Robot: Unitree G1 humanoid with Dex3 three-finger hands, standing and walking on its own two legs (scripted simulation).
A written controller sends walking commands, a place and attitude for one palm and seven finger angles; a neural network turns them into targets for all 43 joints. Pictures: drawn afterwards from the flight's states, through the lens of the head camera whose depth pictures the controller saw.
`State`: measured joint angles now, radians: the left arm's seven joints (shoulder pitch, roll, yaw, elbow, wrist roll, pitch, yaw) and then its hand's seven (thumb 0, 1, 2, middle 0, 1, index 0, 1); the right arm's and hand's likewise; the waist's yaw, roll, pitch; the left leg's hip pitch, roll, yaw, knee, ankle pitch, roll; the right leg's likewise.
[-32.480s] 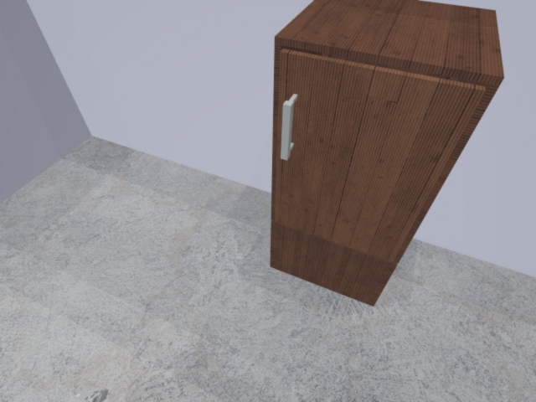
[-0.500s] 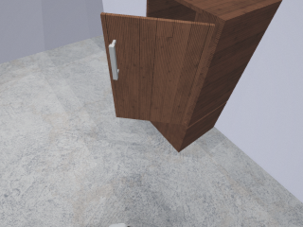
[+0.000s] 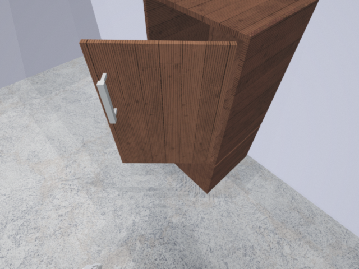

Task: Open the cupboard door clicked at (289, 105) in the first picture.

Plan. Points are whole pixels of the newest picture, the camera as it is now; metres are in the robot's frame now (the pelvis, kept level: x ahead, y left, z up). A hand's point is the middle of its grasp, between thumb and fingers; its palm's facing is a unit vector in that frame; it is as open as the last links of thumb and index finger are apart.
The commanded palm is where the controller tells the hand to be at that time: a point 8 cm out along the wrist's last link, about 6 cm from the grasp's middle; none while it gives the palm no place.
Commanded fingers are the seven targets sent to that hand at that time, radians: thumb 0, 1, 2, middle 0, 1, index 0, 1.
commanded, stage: come to a stop and stand still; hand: left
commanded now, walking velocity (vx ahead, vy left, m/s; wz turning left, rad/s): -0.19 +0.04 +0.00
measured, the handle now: (108, 99) +0.58 +0.23 +0.01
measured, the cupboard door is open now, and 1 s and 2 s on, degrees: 47 47 47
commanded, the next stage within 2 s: look again from close up in 0.80 s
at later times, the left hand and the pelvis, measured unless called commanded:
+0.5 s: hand out of the picture +0.00 +0.18 -0.17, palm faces +0.03 -0.97 -0.24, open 7.4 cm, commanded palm none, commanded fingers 0.00 0.90 0.90 -0.20 -0.30 -0.20 -0.30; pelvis -0.02 -0.01 +0.00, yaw +0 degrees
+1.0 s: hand out of the picture -0.03 +0.17 -0.17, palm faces +0.02 -0.98 -0.20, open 7.4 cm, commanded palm none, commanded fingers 0.00 0.90 0.90 -0.20 -0.30 -0.20 -0.30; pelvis -0.04 +0.00 +0.01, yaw +0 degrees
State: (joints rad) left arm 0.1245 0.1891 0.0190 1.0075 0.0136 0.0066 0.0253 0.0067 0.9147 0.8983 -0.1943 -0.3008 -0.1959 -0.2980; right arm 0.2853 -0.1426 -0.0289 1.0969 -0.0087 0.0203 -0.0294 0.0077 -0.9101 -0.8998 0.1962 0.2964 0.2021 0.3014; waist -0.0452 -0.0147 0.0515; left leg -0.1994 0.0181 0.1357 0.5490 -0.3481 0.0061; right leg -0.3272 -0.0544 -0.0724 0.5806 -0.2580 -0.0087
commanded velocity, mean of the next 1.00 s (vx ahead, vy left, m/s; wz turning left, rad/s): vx -0.01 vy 0.00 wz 0.00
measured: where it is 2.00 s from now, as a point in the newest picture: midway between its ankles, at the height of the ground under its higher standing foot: outside the picture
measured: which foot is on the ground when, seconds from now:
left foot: down 0.00-1.00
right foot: down 0.00-1.00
